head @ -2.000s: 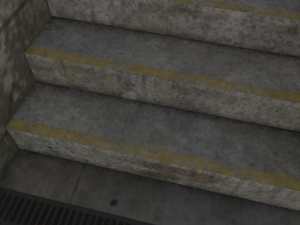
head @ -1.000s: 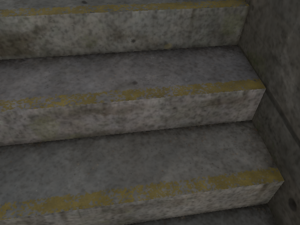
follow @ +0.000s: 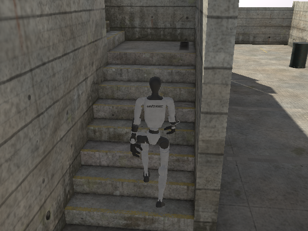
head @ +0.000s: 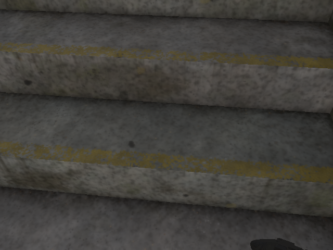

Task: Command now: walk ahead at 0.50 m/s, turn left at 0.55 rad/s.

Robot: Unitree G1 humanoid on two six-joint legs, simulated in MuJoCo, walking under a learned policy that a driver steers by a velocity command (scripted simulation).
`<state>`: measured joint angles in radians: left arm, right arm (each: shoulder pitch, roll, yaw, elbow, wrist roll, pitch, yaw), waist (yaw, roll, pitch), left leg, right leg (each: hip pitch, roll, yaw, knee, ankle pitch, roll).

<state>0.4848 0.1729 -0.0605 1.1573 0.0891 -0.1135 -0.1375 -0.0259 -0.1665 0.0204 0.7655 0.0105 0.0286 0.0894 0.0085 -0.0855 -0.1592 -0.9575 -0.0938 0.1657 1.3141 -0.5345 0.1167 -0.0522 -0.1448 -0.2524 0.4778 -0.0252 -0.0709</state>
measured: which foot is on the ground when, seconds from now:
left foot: down 0.00-0.42, up 0.44-0.96, down 0.98-1.00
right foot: down 0.00-0.00, up 0.02-0.36, down 0.38-1.00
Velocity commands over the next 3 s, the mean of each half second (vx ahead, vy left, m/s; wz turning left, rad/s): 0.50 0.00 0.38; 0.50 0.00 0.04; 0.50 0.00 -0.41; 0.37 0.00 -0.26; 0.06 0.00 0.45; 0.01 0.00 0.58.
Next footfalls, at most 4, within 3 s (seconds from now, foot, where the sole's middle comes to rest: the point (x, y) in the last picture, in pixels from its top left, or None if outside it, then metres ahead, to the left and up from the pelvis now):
0.38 right None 0.39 -0.16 -0.45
0.98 left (129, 142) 0.70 0.16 -0.27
1.52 right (187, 41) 1.00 -0.03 -0.09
2.02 left None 1.29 0.16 0.09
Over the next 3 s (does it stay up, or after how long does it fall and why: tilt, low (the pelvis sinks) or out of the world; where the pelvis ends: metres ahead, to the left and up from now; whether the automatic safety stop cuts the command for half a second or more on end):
stays up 1.25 0.07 0.86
